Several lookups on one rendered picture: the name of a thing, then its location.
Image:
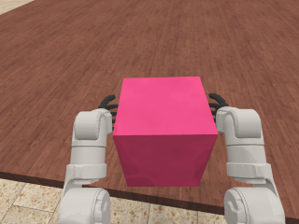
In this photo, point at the carton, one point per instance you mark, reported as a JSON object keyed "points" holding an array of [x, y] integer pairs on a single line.
{"points": [[164, 131]]}

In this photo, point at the robot left hand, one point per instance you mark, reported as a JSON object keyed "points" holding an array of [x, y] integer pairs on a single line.
{"points": [[104, 105]]}

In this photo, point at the right robot upper arm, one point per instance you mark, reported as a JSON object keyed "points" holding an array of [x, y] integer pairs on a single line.
{"points": [[252, 205]]}

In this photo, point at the left robot upper arm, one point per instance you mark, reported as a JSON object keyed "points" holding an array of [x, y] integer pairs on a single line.
{"points": [[85, 206]]}

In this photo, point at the robot left forearm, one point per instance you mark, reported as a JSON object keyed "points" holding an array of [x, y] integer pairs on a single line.
{"points": [[88, 153]]}

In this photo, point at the robot right forearm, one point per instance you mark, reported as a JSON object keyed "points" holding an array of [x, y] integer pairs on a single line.
{"points": [[246, 155]]}

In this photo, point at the robot right hand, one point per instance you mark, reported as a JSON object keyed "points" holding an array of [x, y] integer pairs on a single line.
{"points": [[221, 104]]}

